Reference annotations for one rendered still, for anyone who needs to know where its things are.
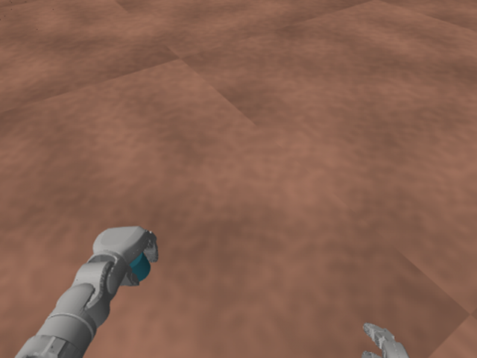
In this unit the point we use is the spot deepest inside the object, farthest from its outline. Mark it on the left robot arm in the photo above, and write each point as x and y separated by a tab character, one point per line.
85	306

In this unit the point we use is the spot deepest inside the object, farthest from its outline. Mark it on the right robot hand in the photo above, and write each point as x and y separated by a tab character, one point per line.
385	341

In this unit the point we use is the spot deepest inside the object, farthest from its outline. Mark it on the tin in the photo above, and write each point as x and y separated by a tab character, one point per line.
141	267

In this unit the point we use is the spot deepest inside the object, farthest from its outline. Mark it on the left robot hand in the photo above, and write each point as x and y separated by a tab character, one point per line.
128	242

